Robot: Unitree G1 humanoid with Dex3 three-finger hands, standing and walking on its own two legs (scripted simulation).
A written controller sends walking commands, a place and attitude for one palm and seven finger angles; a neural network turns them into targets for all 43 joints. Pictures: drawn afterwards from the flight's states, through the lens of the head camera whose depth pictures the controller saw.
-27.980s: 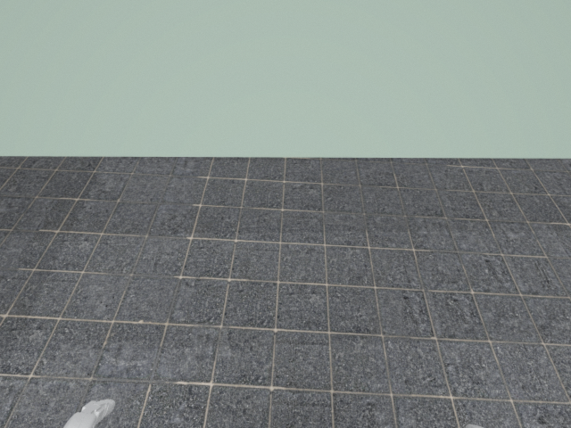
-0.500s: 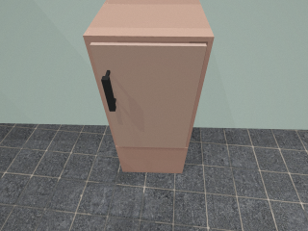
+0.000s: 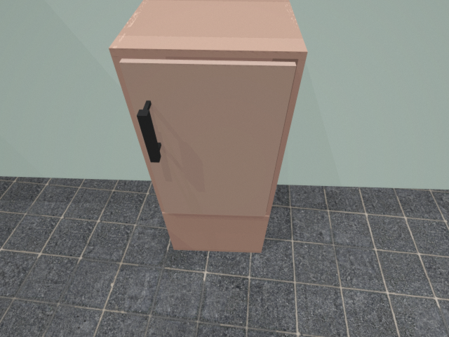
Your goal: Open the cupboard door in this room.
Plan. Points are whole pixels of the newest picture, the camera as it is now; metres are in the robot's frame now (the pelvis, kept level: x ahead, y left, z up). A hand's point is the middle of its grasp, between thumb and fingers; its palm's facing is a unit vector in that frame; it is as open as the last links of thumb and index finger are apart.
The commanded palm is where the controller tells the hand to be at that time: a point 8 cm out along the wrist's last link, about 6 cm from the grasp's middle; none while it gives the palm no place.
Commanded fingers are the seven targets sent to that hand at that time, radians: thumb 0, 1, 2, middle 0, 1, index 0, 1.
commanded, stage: come to a stop and stand still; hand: left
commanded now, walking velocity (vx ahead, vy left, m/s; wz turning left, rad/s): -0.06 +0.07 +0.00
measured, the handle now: (151, 132) +0.57 +0.22 +0.03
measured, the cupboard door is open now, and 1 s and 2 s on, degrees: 0 0 0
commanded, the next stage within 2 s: look again from close up in 1.54 s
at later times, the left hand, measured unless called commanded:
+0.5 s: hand out of the picture +0.04 +0.20 -0.17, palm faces +0.07 -0.96 -0.26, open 7.4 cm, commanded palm none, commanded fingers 0.00 0.90 0.90 -0.20 -0.30 -0.20 -0.30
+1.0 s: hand out of the picture -0.03 +0.27 -0.16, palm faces +0.00 -0.97 -0.24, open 7.4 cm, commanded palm none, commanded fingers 0.00 0.90 0.90 -0.20 -0.30 -0.20 -0.30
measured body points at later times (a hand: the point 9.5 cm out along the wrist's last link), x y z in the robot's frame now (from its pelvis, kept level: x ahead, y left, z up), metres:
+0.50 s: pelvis +0.02 +0.01 +0.00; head +0.05 +0.01 +0.45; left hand +0.04 +0.25 -0.15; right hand +0.09 -0.23 -0.15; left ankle -0.01 +0.12 -0.71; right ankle -0.05 -0.11 -0.73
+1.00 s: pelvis -0.05 +0.08 +0.00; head -0.06 +0.07 +0.45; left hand -0.03 +0.32 -0.14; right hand -0.01 -0.16 -0.15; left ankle +0.01 +0.11 -0.73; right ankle -0.02 -0.07 -0.72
